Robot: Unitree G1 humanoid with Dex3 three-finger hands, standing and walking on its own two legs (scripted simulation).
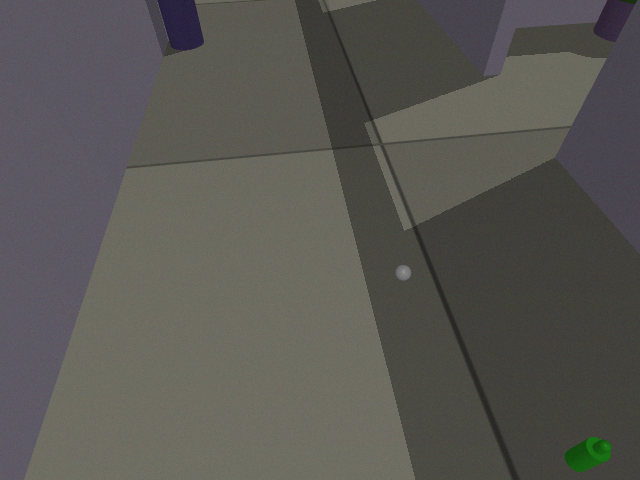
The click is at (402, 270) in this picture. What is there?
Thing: free ball
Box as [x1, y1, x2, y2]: [395, 265, 410, 280]
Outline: 399,265 395,270 396,276 402,280 407,279 410,276 410,269 406,265
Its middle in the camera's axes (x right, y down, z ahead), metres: +0.32 +0.12 +1.52
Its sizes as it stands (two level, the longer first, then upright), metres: 0.063 0.063 0.063
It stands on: the floor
